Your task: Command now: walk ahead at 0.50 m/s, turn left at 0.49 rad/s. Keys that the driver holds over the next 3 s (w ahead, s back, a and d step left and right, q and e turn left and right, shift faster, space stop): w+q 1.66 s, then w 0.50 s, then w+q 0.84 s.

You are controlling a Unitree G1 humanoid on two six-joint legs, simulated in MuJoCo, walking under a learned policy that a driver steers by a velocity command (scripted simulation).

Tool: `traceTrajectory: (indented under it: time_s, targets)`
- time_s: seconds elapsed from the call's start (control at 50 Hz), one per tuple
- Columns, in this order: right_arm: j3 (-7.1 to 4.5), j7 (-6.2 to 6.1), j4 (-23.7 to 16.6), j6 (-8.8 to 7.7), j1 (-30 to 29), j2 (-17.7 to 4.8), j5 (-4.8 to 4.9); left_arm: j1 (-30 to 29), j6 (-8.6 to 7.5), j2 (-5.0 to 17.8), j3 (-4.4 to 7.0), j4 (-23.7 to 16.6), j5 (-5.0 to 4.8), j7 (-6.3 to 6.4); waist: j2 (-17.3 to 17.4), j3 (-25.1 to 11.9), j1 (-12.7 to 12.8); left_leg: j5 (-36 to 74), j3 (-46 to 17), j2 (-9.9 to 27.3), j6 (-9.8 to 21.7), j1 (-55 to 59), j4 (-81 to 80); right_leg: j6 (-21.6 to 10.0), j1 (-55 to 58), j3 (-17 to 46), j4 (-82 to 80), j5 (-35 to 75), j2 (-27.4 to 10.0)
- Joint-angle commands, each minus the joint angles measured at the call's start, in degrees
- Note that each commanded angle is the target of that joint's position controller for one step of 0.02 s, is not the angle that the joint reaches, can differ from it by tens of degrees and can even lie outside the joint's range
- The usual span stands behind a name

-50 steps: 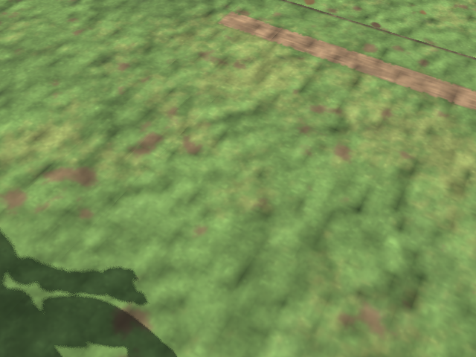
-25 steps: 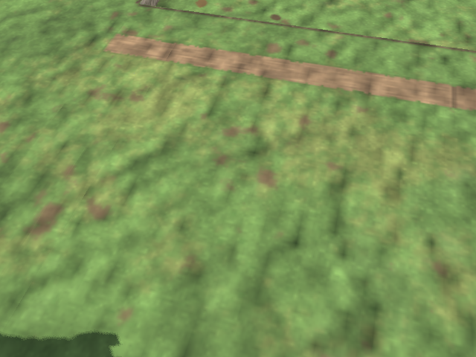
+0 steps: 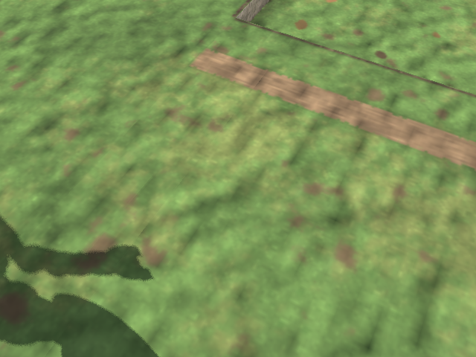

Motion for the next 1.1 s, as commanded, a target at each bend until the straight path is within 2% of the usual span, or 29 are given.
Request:
traceTrajectory:
  time_s: [0.02,0.04,0.06,0.1,0.16,0.22,0.3,0.36,0.4,0.42,0.44,0.46,0.48,0.5,0.54,0.62,0.76,0.84,0.88,0.9,0.92,0.94,0.96,0.98,1.0,1.02,1.04,1.06,1.1]
  targets:
    - [-2.83,-1.07,-1.57,-0.37,12.73,-9.09,0.03,-5.40,-4.54,7.06,0.48,-8.59,-1.25,-0.91,1.70,-12.27,-6.14,-1.04,-34.25,17.92,13.12,39.77,-18.21,-1.75,-35.04,7.43,15.21,5.46,-2.51]
    - [-2.34,-1.18,-2.57,-0.20,9.07,-7.54,-0.11,-6.71,-4.51,7.28,0.85,-8.64,0.24,-0.48,-0.84,-8.26,-3.92,5.50,-29.47,15.98,12.07,31.29,-19.09,-1.36,-31.90,6.71,10.15,7.72,-4.09]
    - [-1.86,-1.40,-3.64,-0.17,7.20,-6.55,-0.83,-5.74,-3.90,7.66,1.28,-8.83,0.75,-0.37,0.36,-7.25,-1.77,10.30,-26.83,14.66,11.98,25.79,-20.44,-0.97,-27.72,7.00,7.85,9.08,-5.19]
    - [-1.94,-1.72,-4.33,-0.15,6.00,-6.73,-0.70,-3.80,-2.53,6.56,1.28,-8.83,1.18,-0.23,1.69,-5.89,0.09,14.73,-23.80,13.16,12.40,20.35,-22.35,0.55,-25.20,6.07,3.12,9.78,-5.65]
    - [-2.53,-2.75,-3.82,-0.18,7.39,-8.83,-0.32,-7.15,-1.45,4.47,0.54,-9.86,1.57,0.17,1.96,-3.75,-0.39,18.01,-18.71,10.79,11.39,14.81,-23.37,3.05,-24.70,4.14,-6.60,16.72,-4.69]
    - [-2.64,-3.48,-3.04,0.46,9.50,-9.07,0.29,-13.66,-1.72,2.93,-0.13,-11.03,1.28,-0.14,3.78,-3.27,-3.09,13.23,-15.97,7.44,8.09,13.23,-22.03,3.63,-21.08,3.71,-20.22,29.00,-2.15]
    - [-2.71,-3.80,-1.90,1.35,12.97,-9.16,0.64,-19.35,-2.60,4.15,0.22,-12.49,0.15,-1.13,5.18,-3.23,-5.38,7.16,-20.77,8.77,6.65,16.77,-18.74,3.19,-17.92,4.60,-29.50,32.04,0.47]
    - [-2.79,-4.02,-1.98,1.85,12.65,-8.90,0.48,-18.00,-3.42,6.34,1.33,-12.43,-0.15,-1.60,6.91,-3.39,-3.77,5.80,-26.35,10.58,5.40,21.47,-14.08,1.12,-15.05,5.86,-33.28,26.05,0.85]
    - [-2.24,-3.93,-2.92,1.93,10.76,-6.99,0.25,-10.07,-3.99,8.15,2.61,-10.56,0.19,-1.18,7.39,-6.75,0.77,9.36,-25.67,7.79,3.00,20.02,-6.78,-1.86,-2.97,5.16,-36.86,25.84,-0.23]
    - [-1.06,-3.65,-4.14,1.60,10.02,-3.82,-0.38,-2.07,-4.17,10.97,3.52,-9.92,1.21,-0.66,3.12,-13.74,4.53,5.26,-21.51,4.77,0.89,14.08,6.92,-5.66,10.79,12.54,-35.56,23.62,-8.68]
    - [0.16,-3.69,-5.51,1.03,17.72,-0.15,0.58,4.33,-3.45,15.82,4.73,-8.18,2.09,-0.52,-13.48,-21.28,2.33,-18.02,-13.01,-3.63,-3.32,-5.77,25.85,-15.29,30.85,36.23,-37.94,15.65,-22.00]
    - [-0.37,-3.78,-4.91,0.82,18.93,-4.87,1.32,5.05,-3.01,12.23,4.20,-7.64,0.44,-0.91,-16.08,-20.07,2.76,-23.85,-12.55,0.40,-4.26,-15.33,35.50,-16.88,31.10,47.61,-41.65,2.14,-25.46]
    - [-1.48,-3.75,-4.86,1.15,13.43,-8.91,1.12,2.57,-2.68,7.87,3.04,-8.47,0.22,-0.67,-9.23,-12.25,4.42,-18.42,-12.56,2.89,-4.73,-17.64,38.79,-14.14,24.33,39.35,-42.90,0.10,-22.55]
    - [-1.70,-3.76,-5.66,1.51,9.52,-8.99,0.39,-0.15,-2.19,6.53,2.43,-8.74,0.64,-0.54,-5.25,-7.57,3.93,-14.01,-10.49,4.74,-5.03,-16.44,38.45,-11.98,17.37,30.95,-43.52,6.09,-19.82]
    - [-1.97,-3.15,-6.84,1.77,6.94,-7.32,-0.01,-3.15,-1.91,4.46,1.53,-8.05,1.11,-0.47,-5.27,-2.55,1.61,-9.36,-9.82,7.56,-5.13,-13.11,34.22,-10.31,7.83,20.58,-46.46,16.38,-15.39]
    - [-1.26,-2.59,-7.82,2.77,6.27,-3.68,0.34,-3.30,-2.60,6.06,2.13,-5.85,0.70,-0.63,-5.73,-1.12,0.20,-5.77,-7.76,9.18,-6.04,-12.15,28.58,-11.51,3.72,10.96,-50.76,25.11,-14.60]
    - [-0.31,-0.87,-9.78,1.92,-3.49,-1.95,0.24,-1.54,-1.63,9.34,2.80,-2.42,0.33,-0.14,-3.60,0.36,3.28,11.03,-3.70,8.76,-5.65,-10.41,8.72,-9.43,7.56,-2.11,-50.94,33.16,-13.58]
    - [-0.39,0.39,-12.13,1.91,-8.29,-2.35,0.55,0.96,-0.50,11.33,3.34,-0.56,-0.75,-0.18,-3.91,2.22,4.16,7.26,-0.56,7.47,-3.34,-9.11,1.97,-8.06,13.07,-5.15,-48.94,37.51,-15.71]
    - [-1.24,0.62,-12.55,2.16,-6.73,-3.97,0.17,0.60,0.17,12.93,3.83,-0.40,-1.27,0.08,-5.38,0.44,2.05,1.31,2.38,4.52,-1.03,-3.95,0.37,-6.90,15.30,-7.52,-43.07,54.31,-16.02]
    - [-2.07,0.51,-12.01,2.43,-3.29,-5.44,-0.05,0.41,0.54,13.89,4.13,-0.43,-1.51,0.35,-6.35,-2.06,-0.32,-1.36,4.02,2.25,0.36,1.38,-0.10,-6.27,15.68,-8.74,-37.02,64.12,-15.74]
    - [-3.50,0.19,-9.97,2.63,4.86,-7.66,0.00,-0.41,0.96,13.98,4.10,-0.62,-1.73,0.62,-5.48,-6.24,-5.20,0.94,5.04,-0.29,2.34,12.32,-3.60,-5.00,13.10,-10.51,-26.48,68.32,-14.32]
    - [-5.44,-0.82,-7.25,3.09,15.21,-11.33,0.21,0.15,0.82,12.17,3.35,-1.20,-1.03,0.92,-2.42,-11.41,-9.92,3.42,0.19,0.80,4.84,29.78,-4.94,-2.84,1.72,-10.93,-11.42,58.88,-12.28]
    - [-6.47,-1.74,-6.99,3.01,15.84,-18.30,0.71,4.45,-0.21,3.94,0.69,-4.50,1.80,0.22,14.20,-15.23,-4.57,-0.14,-29.15,16.54,13.73,49.86,-7.22,0.76,-24.91,-9.57,10.13,5.46,-2.69]
    - [-5.39,-1.41,-9.07,1.96,17.38,-16.05,0.38,1.37,-2.46,6.32,0.39,-5.88,0.45,-0.57,12.06,-26.22,-6.92,-10.08,-51.36,23.07,19.75,54.94,-17.20,0.91,-32.82,4.79,20.24,-5.84,1.83]
    - [-4.26,-1.09,-8.21,1.17,15.96,-12.25,-0.19,-4.55,-3.57,9.96,1.44,-7.53,-1.83,-1.14,7.39,-19.06,-8.29,-8.48,-43.38,21.11,16.14,50.87,-18.73,0.01,-37.90,7.01,20.14,-0.35,-1.41]
    - [-3.73,-1.15,-7.96,0.76,13.29,-10.61,0.00,-6.15,-4.18,9.11,0.92,-8.12,-1.76,-1.07,4.45,-12.79,-6.27,-4.32,-35.80,18.60,14.06,42.46,-18.79,-0.72,-36.92,6.29,15.34,4.51,-3.63]
    - [-3.17,-1.24,-8.39,0.68,9.19,-9.05,-0.08,-6.27,-4.25,8.80,0.99,-7.48,-0.33,-0.61,0.87,-8.93,-3.52,1.83,-30.44,16.28,12.30,33.99,-19.08,-0.41,-33.37,6.10,10.31,7.43,-5.49]
    - [-2.58,-1.38,-9.13,0.58,6.44,-7.59,-0.63,-5.39,-3.72,9.50,1.46,-7.13,0.58,-0.46,1.59,-7.33,-1.33,7.95,-26.79,14.60,11.65,27.85,-20.10,-0.05,-29.03,6.38,6.92,9.24,-6.69]
    - [-2.50,-1.77,-9.18,0.40,4.90,-7.65,-0.83,-4.10,-2.40,8.71,1.50,-6.87,1.07,-0.58,2.39,-6.18,0.52,13.14,-24.45,13.46,12.11,21.59,-22.11,1.35,-25.22,5.71,3.00,10.59,-6.74]
Next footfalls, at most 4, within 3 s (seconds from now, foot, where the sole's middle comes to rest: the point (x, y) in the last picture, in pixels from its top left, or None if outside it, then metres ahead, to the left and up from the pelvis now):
0.42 right None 0.42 -0.10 -0.75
0.94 left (157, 306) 0.57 0.26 -0.75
1.42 right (164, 206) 0.91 0.28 -0.75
1.92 left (40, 230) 0.81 0.66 -0.75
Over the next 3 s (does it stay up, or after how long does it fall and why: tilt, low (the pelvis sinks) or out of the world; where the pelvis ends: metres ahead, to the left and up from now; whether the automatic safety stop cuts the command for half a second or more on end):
stays up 1.01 1.01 0.00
